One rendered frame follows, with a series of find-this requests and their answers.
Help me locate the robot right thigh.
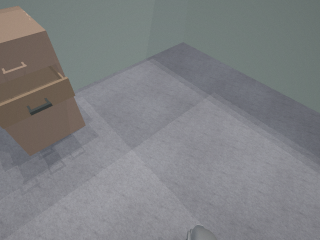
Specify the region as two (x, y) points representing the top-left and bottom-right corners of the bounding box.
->
(186, 227), (217, 240)

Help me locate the handle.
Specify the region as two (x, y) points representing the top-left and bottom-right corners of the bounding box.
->
(26, 98), (53, 115)
(3, 64), (29, 77)

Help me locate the cabinet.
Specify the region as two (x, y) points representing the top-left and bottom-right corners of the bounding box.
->
(0, 6), (86, 156)

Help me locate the right robot shin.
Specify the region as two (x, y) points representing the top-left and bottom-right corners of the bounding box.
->
(194, 224), (205, 228)

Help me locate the drawer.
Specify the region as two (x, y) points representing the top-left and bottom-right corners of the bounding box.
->
(0, 65), (76, 129)

